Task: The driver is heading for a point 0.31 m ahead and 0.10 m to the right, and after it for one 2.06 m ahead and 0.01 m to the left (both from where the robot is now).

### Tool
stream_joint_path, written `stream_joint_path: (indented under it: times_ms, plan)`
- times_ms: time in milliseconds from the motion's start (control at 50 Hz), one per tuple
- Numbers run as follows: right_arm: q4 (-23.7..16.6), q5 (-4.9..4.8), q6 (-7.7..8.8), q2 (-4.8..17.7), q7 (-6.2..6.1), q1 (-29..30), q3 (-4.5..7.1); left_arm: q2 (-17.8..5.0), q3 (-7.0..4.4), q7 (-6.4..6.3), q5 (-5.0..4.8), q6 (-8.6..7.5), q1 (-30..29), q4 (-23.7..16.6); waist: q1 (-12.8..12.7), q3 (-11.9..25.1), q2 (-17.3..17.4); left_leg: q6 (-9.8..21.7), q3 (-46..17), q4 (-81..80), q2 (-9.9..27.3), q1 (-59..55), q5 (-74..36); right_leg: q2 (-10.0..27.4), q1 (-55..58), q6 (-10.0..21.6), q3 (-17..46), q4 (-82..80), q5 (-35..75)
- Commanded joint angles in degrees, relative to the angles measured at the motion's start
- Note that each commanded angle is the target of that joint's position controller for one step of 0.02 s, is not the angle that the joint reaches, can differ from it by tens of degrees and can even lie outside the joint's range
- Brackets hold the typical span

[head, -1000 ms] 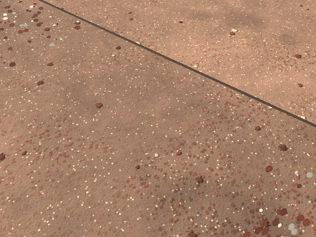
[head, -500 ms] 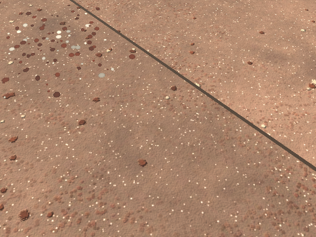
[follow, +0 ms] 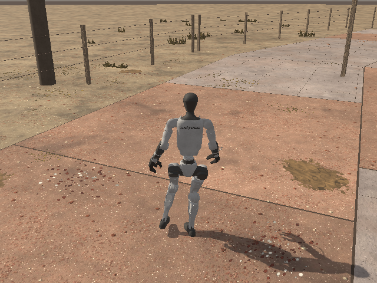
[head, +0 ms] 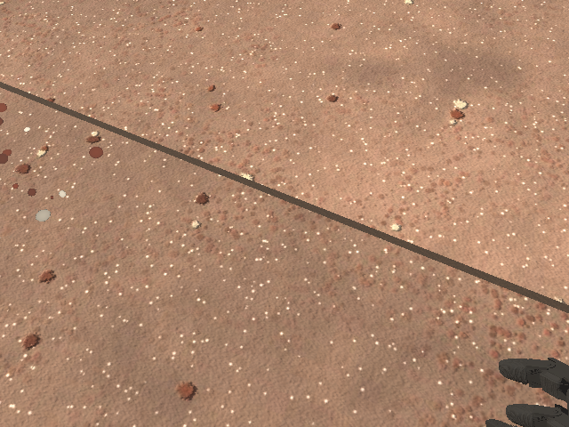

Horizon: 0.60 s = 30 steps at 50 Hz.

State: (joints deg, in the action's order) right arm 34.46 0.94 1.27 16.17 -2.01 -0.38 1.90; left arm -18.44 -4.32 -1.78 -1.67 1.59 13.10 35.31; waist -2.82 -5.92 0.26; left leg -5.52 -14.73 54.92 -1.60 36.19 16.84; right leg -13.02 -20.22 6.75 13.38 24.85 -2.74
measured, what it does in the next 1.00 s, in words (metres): walks ahead, turning right: left foot, then right foot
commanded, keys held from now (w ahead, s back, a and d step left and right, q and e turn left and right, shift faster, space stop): e+shift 0.42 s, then w+e+shift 0.24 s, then q+shift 0.34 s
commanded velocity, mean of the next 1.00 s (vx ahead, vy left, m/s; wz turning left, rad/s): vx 0.22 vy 0.00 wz -0.66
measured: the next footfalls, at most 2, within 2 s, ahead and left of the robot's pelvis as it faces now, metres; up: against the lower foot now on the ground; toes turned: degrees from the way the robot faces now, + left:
left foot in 0.24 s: +0.22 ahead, +0.16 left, +0.00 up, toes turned -25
right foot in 0.80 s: +0.10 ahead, -0.16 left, +0.00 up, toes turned -46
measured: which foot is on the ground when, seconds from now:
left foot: up 0.00-0.22, down 0.24-0.80, up 0.82-1.00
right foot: down 0.00-0.22, up 0.24-0.78, down 0.80-1.00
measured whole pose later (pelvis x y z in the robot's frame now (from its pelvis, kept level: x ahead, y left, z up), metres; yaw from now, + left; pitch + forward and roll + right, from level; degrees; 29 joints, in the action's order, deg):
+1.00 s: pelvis +0.15 -0.07 +0.01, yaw -37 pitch +1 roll +1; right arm 46.1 -1.7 -0.3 18.7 1.1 -15.2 4.3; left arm -13.7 -1.6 -0.9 1.1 -2.1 13.9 36.3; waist 0.8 -2.0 2.6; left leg -3.7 0.1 65.0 2.9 31.8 17.5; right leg 2.5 -10.2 2.0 -8.6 25.0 -16.1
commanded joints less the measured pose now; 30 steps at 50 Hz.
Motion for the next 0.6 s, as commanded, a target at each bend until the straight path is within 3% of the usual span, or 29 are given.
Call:
stream_joint_path:
  times_ms: [20, 120, 160, 200, 220, 240, 260, 280, 300, 320, 340, 400, 420, 480, 520, 600]
  plan:
    - [-2.0, -0.51, 0.41, 5.3, -0.42, -1.7, 2.18, -9.0, -2.85, -1.36, -0.36, 0.91, -0.4, -4.6, 1.3, 11.8, -6.2, -0.7, 3.6, -5.1, -2.8, -2.9, -4.7, 12.2, 8.8, 2.2, 16.5, -5.5, -4.5]
    - [-1.7, -0.81, 2.73, 6.3, 0.54, 1.6, 3.00, -8.7, -3.26, -1.07, 0.24, 1.50, -0.9, -5.4, -0.4, 10.7, -9.9, 0.4, 2.7, -16.8, -4.0, -6.7, -4.5, 12.4, 12.3, 2.4, 21.5, -1.7, -0.2]
    - [-0.9, -0.90, 3.47, 7.3, 1.13, 0.4, 3.63, -8.7, -3.28, -0.80, 0.23, 1.54, -2.1, -6.2, 0.2, 11.2, -10.4, 1.2, 2.4, -23.6, -4.2, -11.9, -4.6, 12.4, 12.7, 1.6, 24.1, 0.6, 3.5]
    - [0.5, -1.35, 3.77, 8.2, 1.50, -2.2, 4.38, -8.2, -3.00, -0.51, -0.18, 1.58, -3.6, -6.8, 1.7, 11.1, -9.7, 2.2, 3.2, -33.1, -2.8, -19.2, -10.3, 10.6, 10.7, 0.1, 25.2, 3.9, -0.7]
    - [0.9, -1.33, 3.61, 8.6, 1.42, -2.9, 4.55, -6.0, -2.23, -0.22, -0.51, 1.64, -1.5, -6.4, 1.3, 12.8, -4.5, 4.6, 1.2, -38.1, 2.7, -27.2, -17.1, 7.4, 6.6, -2.0, 21.7, 10.0, -17.0]
    - [-0.5, -0.52, 2.65, 10.8, 0.90, -1.8, 4.75, -2.7, -1.18, 0.18, 0.25, 1.66, 4.0, -5.5, -1.7, 16.1, 6.0, 10.4, -8.0, -34.4, 14.8, -36.5, -27.2, 2.3, -1.3, -4.4, 13.0, 21.8, -34.2]
    - [-0.7, 1.51, 1.74, 11.8, 1.00, -3.2, 4.89, -7.3, -2.32, 0.75, -0.52, 1.31, 3.9, -7.5, -1.7, 14.6, 14.6, 18.6, -17.5, -35.0, 22.7, -34.5, -31.3, 0.4, -10.0, -7.2, 5.1, 31.9, -38.3]
    - [-1.0, 0.94, 1.62, 9.7, 0.81, -3.4, 4.94, -12.5, -3.65, 1.00, -0.12, 1.00, 2.7, -6.6, 0.0, 12.4, 11.3, 20.2, -17.3, -36.0, 23.0, -32.1, -25.6, 5.4, -12.7, -9.9, 2.7, 38.6, -32.8]
    - [-1.6, 0.29, 1.23, 7.5, 0.35, -1.8, 4.29, -13.7, -4.18, 0.96, -0.29, 1.39, 2.2, -5.4, 0.4, 10.1, 7.8, 18.0, -10.9, -35.7, 19.0, -30.3, -18.2, 7.5, -13.7, -10.9, 1.4, 41.2, -27.8]
    - [-2.0, -0.16, 0.53, 6.7, -0.19, -1.1, 3.83, -12.4, -3.99, 0.60, -0.12, 2.16, 2.8, -4.3, 0.5, 9.2, 5.6, 15.9, -6.3, -35.7, 16.1, -28.9, -12.8, 8.5, -14.2, -11.5, -0.1, 44.5, -24.4]
    - [-2.3, -0.40, -0.04, 6.8, -0.66, -0.3, 3.58, -11.1, -3.55, 0.54, 0.04, 2.64, 3.8, -4.2, 0.8, 7.5, 5.5, 15.6, -3.1, -36.3, 15.0, -26.9, -12.6, 9.1, -15.4, -12.1, -2.3, 48.4, -22.0]
    - [-1.8, 0.65, -1.00, 6.9, -1.35, -1.8, 3.15, -8.0, -2.36, 0.42, -0.42, 2.52, 1.5, -5.9, 2.5, 6.2, 7.4, 16.7, 5.2, -38.7, 13.0, -27.0, -15.4, 12.9, -17.9, -13.3, -8.9, 48.2, -18.0]
    - [-1.5, 0.84, -1.20, 7.1, -1.38, -2.8, 3.22, -7.5, -2.14, 0.35, -0.51, 2.34, 0.2, -6.4, 3.5, 6.8, 7.8, 17.3, 6.3, -38.9, 13.6, -29.1, -16.1, 14.4, -19.0, -13.8, -9.8, 46.5, -17.4]
    - [0.1, -0.38, -0.62, 10.0, -0.90, -9.0, 4.39, -7.3, -1.79, 0.98, -0.20, 1.37, -1.5, -7.6, 6.4, 10.7, 9.6, 17.2, 3.3, -43.8, 17.8, -36.9, 6.1, 18.5, -23.5, -13.6, -11.7, 43.3, -16.8]
    - [0.5, -0.89, 0.46, 11.0, -0.40, -10.0, 4.87, -7.2, -1.78, 1.54, -0.11, 0.65, -2.2, -7.7, 6.6, 10.0, 9.3, 16.4, 2.7, -46.2, 19.6, -38.3, 15.7, 19.8, -25.4, -12.5, -12.0, 41.7, -16.5]
    - [1.5, -1.15, 2.11, 11.8, 0.35, -10.5, 5.52, -5.6, -1.45, 2.21, -0.07, -0.08, -3.0, -7.2, 6.0, 7.0, 7.5, 15.1, 7.1, -49.0, 21.5, -37.1, 19.2, 21.6, -24.4, -10.4, -12.9, 36.7, -14.9]
Keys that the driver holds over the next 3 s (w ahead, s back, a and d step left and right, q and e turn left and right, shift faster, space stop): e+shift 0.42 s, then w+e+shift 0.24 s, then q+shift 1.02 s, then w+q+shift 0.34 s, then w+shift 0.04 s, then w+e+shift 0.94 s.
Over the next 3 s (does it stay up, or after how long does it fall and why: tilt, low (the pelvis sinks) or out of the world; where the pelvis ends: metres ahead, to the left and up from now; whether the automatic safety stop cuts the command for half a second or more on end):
stays up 1.00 0.15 0.00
